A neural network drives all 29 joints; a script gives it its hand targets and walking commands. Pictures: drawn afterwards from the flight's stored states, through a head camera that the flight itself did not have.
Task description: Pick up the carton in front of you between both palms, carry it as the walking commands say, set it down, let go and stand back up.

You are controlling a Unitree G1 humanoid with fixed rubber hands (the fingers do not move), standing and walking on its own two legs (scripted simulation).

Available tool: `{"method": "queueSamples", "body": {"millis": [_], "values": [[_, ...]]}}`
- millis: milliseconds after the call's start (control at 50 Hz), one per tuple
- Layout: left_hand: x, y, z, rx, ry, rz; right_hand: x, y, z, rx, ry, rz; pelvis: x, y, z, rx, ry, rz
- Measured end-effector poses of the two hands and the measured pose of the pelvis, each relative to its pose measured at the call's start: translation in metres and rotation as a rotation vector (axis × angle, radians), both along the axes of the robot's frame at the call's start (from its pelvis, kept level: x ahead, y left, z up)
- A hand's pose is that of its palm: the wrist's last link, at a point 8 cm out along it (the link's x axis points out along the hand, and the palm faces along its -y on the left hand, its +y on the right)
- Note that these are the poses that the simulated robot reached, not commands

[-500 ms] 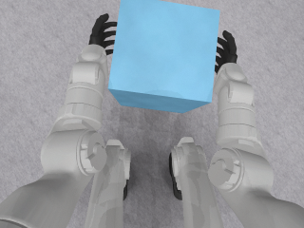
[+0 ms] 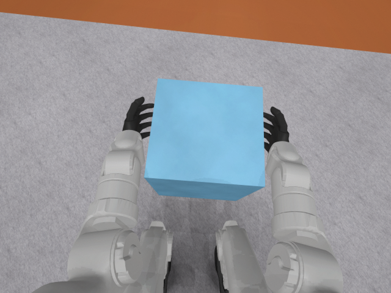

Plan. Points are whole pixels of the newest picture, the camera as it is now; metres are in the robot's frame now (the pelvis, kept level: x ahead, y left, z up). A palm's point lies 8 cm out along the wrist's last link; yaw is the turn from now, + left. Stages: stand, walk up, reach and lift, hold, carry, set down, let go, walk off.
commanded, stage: reach and lift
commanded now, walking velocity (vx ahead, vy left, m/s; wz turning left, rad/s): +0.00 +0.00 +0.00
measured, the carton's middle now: (203, 149) +0.43 -0.02 -0.11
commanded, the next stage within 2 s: hold in 1.82 s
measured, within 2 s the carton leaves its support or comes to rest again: neither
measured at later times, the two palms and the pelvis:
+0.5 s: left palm (100, 125) +0.38 +0.14 +0.12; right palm (314, 131) +0.37 -0.16 +0.12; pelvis +0.05 +0.00 +0.13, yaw +0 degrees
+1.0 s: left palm (59, 120) +0.35 +0.14 +0.20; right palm (357, 121) +0.35 -0.16 +0.20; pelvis +0.05 -0.01 +0.18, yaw +0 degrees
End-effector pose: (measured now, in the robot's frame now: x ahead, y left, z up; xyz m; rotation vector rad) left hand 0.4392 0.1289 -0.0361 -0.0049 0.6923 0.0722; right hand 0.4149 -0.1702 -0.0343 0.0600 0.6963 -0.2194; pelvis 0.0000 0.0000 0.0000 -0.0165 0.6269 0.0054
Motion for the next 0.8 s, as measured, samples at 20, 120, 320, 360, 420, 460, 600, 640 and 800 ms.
{"method": "queueSamples", "body": {"millis": [20,120,320,360,420,460,600,640,800], "values": [[-0.002,0.000,0.007,0.000,0.000,0.001,-0.002,0.000,0.006,0.001,0.000,0.001,0.002,0.000,0.006,0.001,-0.010,-0.001],[-0.013,0.001,0.038,0.002,-0.001,0.011,-0.010,0.001,0.037,0.004,-0.001,0.008,0.010,0.000,0.034,0.006,-0.066,-0.007],[-0.036,0.006,0.098,0.001,-0.003,0.038,-0.026,0.006,0.096,0.006,-0.003,0.035,0.029,-0.001,0.087,0.011,-0.198,-0.011],[-0.041,0.007,0.110,0.001,-0.003,0.042,-0.029,0.006,0.108,0.005,-0.003,0.040,0.033,-0.002,0.098,0.011,-0.230,-0.010],[-0.047,0.008,0.128,0.001,-0.003,0.048,-0.034,0.007,0.127,0.003,-0.002,0.047,0.038,-0.003,0.113,0.012,-0.279,-0.009],[-0.052,0.008,0.140,0.001,-0.004,0.051,-0.037,0.007,0.139,0.002,-0.003,0.052,0.042,-0.003,0.123,0.013,-0.313,-0.008],[-0.066,0.011,0.182,0.002,-0.010,0.061,-0.048,0.010,0.180,-0.002,-0.009,0.069,0.054,-0.005,0.153,0.016,-0.439,-0.007],[-0.070,0.012,0.194,0.004,-0.014,0.064,-0.051,0.011,0.192,-0.003,-0.014,0.074,0.056,-0.005,0.160,0.016,-0.477,-0.007],[-0.085,0.015,0.235,0.020,-0.039,0.066,-0.061,0.014,0.233,-0.019,-0.038,0.101,0.059,-0.007,0.178,0.018,-0.619,0.000]]}}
